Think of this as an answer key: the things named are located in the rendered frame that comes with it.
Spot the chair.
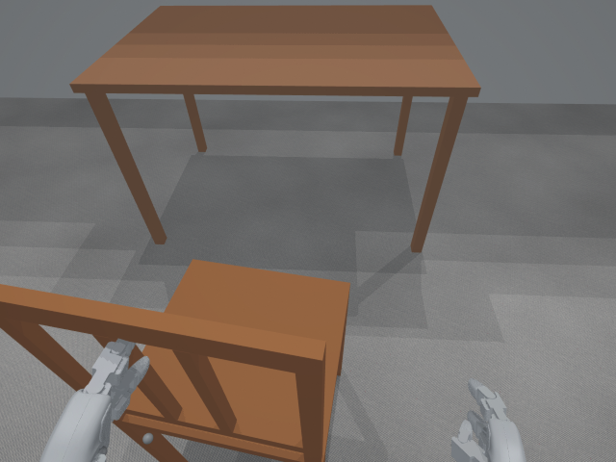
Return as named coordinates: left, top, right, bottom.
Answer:
left=0, top=259, right=350, bottom=462

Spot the table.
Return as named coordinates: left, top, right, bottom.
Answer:
left=70, top=5, right=481, bottom=253

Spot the left robot hand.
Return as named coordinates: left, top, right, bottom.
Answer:
left=39, top=339, right=150, bottom=462

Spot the right robot hand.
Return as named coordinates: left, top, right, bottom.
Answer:
left=451, top=378, right=526, bottom=462

